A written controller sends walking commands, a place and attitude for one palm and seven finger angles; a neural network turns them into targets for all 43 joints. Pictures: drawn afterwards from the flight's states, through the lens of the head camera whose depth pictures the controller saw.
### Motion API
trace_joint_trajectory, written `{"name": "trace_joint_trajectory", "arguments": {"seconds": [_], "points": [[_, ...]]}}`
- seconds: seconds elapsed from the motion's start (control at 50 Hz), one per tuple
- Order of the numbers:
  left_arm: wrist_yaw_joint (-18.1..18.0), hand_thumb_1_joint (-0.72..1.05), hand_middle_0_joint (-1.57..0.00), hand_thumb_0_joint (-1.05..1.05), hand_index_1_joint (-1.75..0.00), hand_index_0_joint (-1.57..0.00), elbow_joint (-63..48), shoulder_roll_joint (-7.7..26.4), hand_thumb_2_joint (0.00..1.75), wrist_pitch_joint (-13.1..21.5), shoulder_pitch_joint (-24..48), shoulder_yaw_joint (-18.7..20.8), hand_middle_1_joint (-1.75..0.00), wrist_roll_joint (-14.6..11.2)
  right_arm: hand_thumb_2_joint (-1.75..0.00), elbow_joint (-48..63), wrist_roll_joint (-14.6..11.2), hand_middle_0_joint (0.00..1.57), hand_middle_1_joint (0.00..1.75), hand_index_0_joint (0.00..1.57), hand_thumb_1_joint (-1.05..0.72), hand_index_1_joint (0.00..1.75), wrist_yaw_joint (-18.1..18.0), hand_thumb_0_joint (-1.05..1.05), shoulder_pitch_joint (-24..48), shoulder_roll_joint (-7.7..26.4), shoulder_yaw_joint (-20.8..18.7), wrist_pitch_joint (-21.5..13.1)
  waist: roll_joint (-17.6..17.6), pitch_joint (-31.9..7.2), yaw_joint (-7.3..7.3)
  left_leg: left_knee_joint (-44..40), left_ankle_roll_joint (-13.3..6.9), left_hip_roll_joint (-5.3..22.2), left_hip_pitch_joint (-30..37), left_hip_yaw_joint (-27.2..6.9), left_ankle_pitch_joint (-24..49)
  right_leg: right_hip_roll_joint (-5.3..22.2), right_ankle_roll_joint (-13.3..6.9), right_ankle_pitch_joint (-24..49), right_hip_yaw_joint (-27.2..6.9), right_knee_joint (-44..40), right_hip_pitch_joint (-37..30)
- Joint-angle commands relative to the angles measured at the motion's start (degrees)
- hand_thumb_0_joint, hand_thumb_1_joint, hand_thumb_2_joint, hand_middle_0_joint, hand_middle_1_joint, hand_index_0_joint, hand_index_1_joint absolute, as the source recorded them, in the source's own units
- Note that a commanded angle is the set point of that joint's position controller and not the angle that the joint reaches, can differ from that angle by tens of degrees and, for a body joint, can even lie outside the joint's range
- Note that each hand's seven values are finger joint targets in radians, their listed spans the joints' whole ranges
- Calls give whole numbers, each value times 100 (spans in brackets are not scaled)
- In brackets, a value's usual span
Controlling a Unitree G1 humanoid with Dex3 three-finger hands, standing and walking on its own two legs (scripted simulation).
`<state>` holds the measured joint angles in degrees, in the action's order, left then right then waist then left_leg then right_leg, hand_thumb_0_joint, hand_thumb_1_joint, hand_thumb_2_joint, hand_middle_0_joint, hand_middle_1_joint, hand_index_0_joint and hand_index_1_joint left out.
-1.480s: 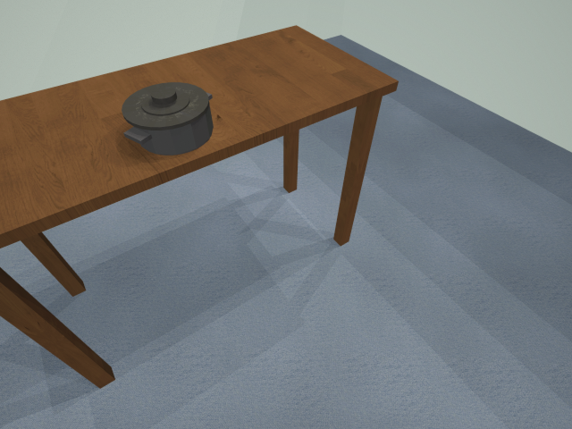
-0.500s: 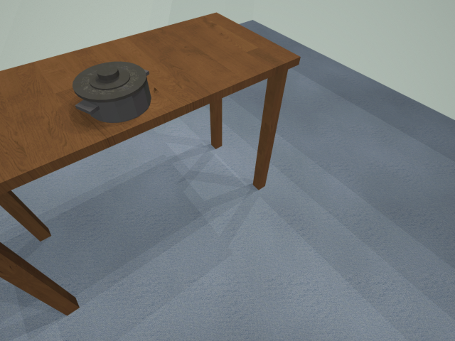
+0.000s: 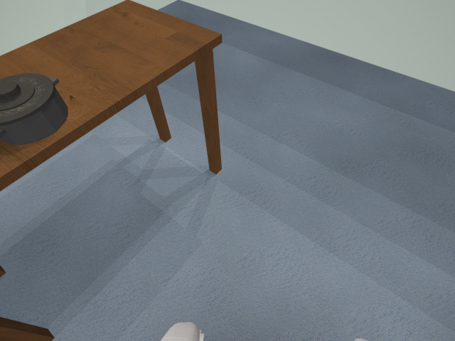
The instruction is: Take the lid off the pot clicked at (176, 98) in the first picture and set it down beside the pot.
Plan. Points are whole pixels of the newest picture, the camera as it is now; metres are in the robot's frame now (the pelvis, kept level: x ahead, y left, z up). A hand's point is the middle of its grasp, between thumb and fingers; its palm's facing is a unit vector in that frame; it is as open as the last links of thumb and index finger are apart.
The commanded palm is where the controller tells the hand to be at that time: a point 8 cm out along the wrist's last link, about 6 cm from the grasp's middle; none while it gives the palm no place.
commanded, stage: walk to a spot facing it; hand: left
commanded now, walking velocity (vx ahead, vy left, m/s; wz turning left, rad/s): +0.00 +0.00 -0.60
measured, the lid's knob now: (6, 90) +0.57 +0.57 +0.09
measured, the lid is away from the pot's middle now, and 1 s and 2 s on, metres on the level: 0.00 0.00 0.00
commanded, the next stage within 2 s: turn to face it in 1.36 s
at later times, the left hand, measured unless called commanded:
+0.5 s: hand out of the picture +0.12 +0.29 -0.17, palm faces -0.24 -0.94 -0.22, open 7.3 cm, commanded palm none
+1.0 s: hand (218, 286) +0.24 +0.05 -0.16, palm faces -0.61 -0.76 -0.23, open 7.3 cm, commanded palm none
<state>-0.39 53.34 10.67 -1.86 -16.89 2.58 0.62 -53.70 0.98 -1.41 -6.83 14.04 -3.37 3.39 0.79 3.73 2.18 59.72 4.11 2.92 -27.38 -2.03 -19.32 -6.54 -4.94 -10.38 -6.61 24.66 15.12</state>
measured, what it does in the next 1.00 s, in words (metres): steps on the spot, turning right: left foot, then right foot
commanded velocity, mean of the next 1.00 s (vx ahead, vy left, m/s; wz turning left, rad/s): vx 0.17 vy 0.00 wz -0.54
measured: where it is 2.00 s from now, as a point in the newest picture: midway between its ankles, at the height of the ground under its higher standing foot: (290, 323)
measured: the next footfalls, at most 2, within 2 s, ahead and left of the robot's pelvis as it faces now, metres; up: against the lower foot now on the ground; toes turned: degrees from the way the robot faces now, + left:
left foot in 0.28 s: +0.04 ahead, +0.16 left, +0.00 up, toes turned -13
right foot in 0.90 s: +0.00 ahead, -0.13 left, +0.00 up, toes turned -42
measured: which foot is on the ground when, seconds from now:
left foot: up 0.00-0.26, down 0.28-0.90, up 0.92-1.00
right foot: down 0.00-0.28, up 0.30-0.88, down 0.90-1.00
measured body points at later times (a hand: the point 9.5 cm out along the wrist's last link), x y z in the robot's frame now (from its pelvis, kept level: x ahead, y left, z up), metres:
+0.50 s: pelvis -0.01 +0.09 +0.00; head +0.02 +0.13 +0.45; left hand +0.13 +0.34 -0.16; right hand +0.00 -0.18 -0.11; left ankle +0.00 +0.17 -0.74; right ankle -0.06 -0.07 -0.64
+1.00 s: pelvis +0.03 -0.02 -0.01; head +0.04 -0.04 +0.44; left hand +0.28 +0.09 -0.14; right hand -0.18 -0.18 -0.17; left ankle +0.05 +0.14 -0.67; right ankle -0.03 -0.10 -0.74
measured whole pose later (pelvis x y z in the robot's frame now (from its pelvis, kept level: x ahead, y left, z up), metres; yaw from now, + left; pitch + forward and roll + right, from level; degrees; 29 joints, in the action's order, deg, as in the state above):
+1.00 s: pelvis +0.03 -0.02 -0.01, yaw -38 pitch +0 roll +0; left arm 1.2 51.5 11.7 1.5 -8.8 2.8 0.5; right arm -60.2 1.4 0.5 -23.8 14.1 -3.0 1.4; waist 2.0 2.4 -3.0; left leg 64.4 2.4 9.9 -21.2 6.8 -24.9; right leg -0.1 -2.5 -17.7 5.1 33.5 15.9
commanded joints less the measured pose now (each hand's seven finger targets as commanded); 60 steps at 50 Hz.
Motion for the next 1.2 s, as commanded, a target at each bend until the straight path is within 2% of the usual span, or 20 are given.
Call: {"name": "trace_joint_trajectory", "arguments": {"seconds": [0.0, 0.12, 0.2, 0.22, 0.24, 0.26, 0.28, 0.32, 0.38, 0.5, 0.62, 0.76, 0.8, 0.84, 0.86, 0.88, 0.9, 0.96, 1.02, 1.18], "points": [[-71, 90, -20, 0, -30, -20, -332, 1228, 90, 115, -447, 366, -30, 34, -90, 579, -23, 20, 30, 20, -90, 30, -50, 0, 294, 411, -97, -167, -791, -693, 78, -235, 13, -24, -536, -130, -174, 1640, -373, 1887, -1978, -491, -1229], [-80, 90, -20, 0, -30, -20, -480, 1391, 90, 65, -218, 407, -30, 81, -90, 788, -88, 20, 30, 20, -90, 30, -66, 0, 367, 363, -77, -235, -813, -756, 92, -1463, -101, -261, 294, -126, -511, 1573, -570, 2261, -2431, -352, -791], [-66, 90, -20, 0, -30, -20, -618, 1433, 90, 19, 257, 411, -30, 58, -90, 692, -141, 20, 30, 20, -90, 30, -96, 0, -372, 405, -94, -313, -970, -996, -259, -3217, -224, -419, 1696, -72, 269, 1183, -120, 1928, -2355, -15, -121], [-59, 90, -20, 0, -30, -20, -701, 1304, 90, 9, 341, 389, -30, 31, -90, 629, -133, 20, 30, 20, -90, 30, -130, 0, -689, 563, -113, -371, -704, -1144, -407, -3845, -323, -82, 2680, -279, 660, 811, 144, 1234, -2025, 397, 579], [-2, 90, -20, 0, -30, -20, -792, 973, 90, -4, 248, 344, -30, -14, -90, 674, -77, 20, 30, 20, -90, 30, -148, 0, -728, 1039, -188, -418, 685, -1171, -418, -4513, -639, 1163, 3338, -1503, 577, 33, 467, -571, -1128, 1278, 1585], [40, 90, -20, 0, -30, -20, -822, 978, 90, 12, 260, 349, -30, 47, -90, 793, -60, 20, 30, 20, -90, 30, -122, 0, -518, 1312, -244, -375, 1371, -730, -289, -4591, -1115, 2225, 2888, -2310, 1254, -44, 752, -2261, -175, 2549, 2178], [57, 90, -20, 0, -30, -20, -786, 1147, 90, 9, 262, 404, -30, 127, -90, 901, -6, 20, 30, 20, -90, 30, -109, 0, -394, 1176, -163, -355, 852, -474, -233, -4474, -1391, 2319, 2257, -2208, 1681, 296, 846, -2160, -47, 3479, 2087], [97, 90, -20, 0, -30, -20, -522, 1185, 90, -53, 57, 462, -30, 157, -90, 930, 25, 20, 30, 20, -90, 30, -126, 0, -38, 700, -19, -398, 679, -253, 20, -4349, -1243, 1657, 1751, -1247, 2387, 463, 926, -1536, -14, 4277, 1916], [198, 90, -20, 0, -30, -20, -499, 965, 90, -119, 105, 353, -30, 111, -90, 864, 12, 20, 30, 20, -90, 30, -110, 0, -279, 699, 3, -446, 733, -308, -30, -4247, -1044, 1127, 2035, -252, 2685, 568, 998, -1024, 308, 4589, 1967], [238, 90, -20, 0, -30, -20, -566, 896, 90, -208, 508, 309, -30, 96, -90, 571, -19, 20, 30, 20, -90, 30, -113, 0, -1095, 682, -9, -482, 788, -108, -272, -4480, -1054, 1324, 2394, -51, 2015, 836, 1092, -697, 436, 4183, 2240], [380, 90, -20, 0, -30, -20, -749, 756, 90, -150, 1214, 254, -30, 121, -90, 231, 28, 20, 30, 20, -90, 30, -70, 0, -1702, 801, -106, -591, 735, 144, -552, -5065, -1276, 1823, 2702, -111, -423, 1227, 949, -797, 693, 3143, 2571], [429, 90, -20, 0, -30, -20, -832, 516, 90, 9, 1492, 190, -30, 102, -90, -44, 106, 20, 30, 20, -90, 30, 31, 0, -1813, 951, -173, -636, 752, 102, -578, -4859, -1115, 2035, 2389, 734, -330, 1179, 666, -1084, 1167, 1633, 1507], [393, 90, -20, 0, -30, -20, -783, 554, 90, 77, 1308, 210, -30, 91, -90, -70, 116, 20, 30, 20, -90, 30, 66, 0, -1795, 959, -181, -631, 605, -42, -473, -4432, -1001, 2032, 2312, 950, 76, 1045, 562, -1215, 1284, 1129, 920], [339, 90, -20, 0, -30, -20, -354, 795, 90, 189, 140, 308, -30, 109, -90, -38, 88, 20, 30, 20, -90, 30, 103, 0, -1619, 930, -154, -615, -50, -578, 134, -2560, -631, 1551, 1645, 1656, 894, 644, 343, -691, 1594, 289, -954], [254, 90, -20, 0, -30, -20, -92, 1419, 90, 287, -710, 448, -30, 133, -90, 97, -7, 20, 30, 20, -90, 30, 184, 0, -1590, 603, -67, -602, -1361, -1122, 500, -751, -341, 1090, 132, 2090, 106, 1750, -100, -1592, 61, -357, -2553], [156, 90, -20, 0, -30, -20, 46, 2012, 90, 314, -1187, 549, -30, 13, -90, 431, 4, 20, 30, 20, -90, 30, 196, 0, -1191, 329, 38, -603, -2170, -1083, 593, 667, -122, 380, -1435, 1460, -1619, 2954, -651, -1423, -2424, -1026, -2874], [63, 90, -20, 0, -30, -20, 45, 1920, 90, 282, -1199, 553, -30, -42, -90, 479, 25, 20, 30, 20, -90, 30, 167, 0, -782, 509, -51, -582, -1326, -771, 608, 1177, -219, 507, -1721, 725, -1296, 3071, -794, -1045, -2454, -1147, -2564], [34, 90, -20, 0, -30, -20, -146, 1236, 90, 390, -100, 329, -30, -17, -90, 242, 51, 20, 30, 20, -90, 30, 173, 0, -804, 408, -85, -566, -605, -86, 23, 923, -153, 869, -1263, 431, -115, 2459, -598, -953, -1289, -1270, -1035], [29, 90, -20, 0, -30, -20, -113, 996, 90, 502, 136, 250, -30, 53, -90, 6, 84, 20, 30, 20, -90, 30, 196, 0, -1238, 172, -81, -479, -681, 71, -349, 248, -22, 725, -686, 622, 298, 1986, -449, 101, -316, -1308, -415], [-43, 90, -20, 0, -30, -20, 416, 766, 90, 641, -725, 147, -30, 57, -90, 392, 39, 20, 30, 20, -90, 30, 328, 0, -11, -25, -25, -579, -824, 266, -43, -1265, -112, 479, -940, 712, 992, 1907, -448, 790, -300, -1309, -1087]]}}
